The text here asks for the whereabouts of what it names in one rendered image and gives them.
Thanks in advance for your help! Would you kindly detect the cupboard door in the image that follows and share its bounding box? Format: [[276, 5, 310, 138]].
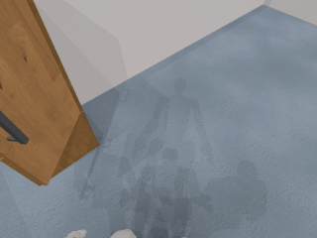
[[0, 0, 80, 185]]

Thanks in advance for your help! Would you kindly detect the handle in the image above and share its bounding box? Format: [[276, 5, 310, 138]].
[[0, 111, 30, 145]]

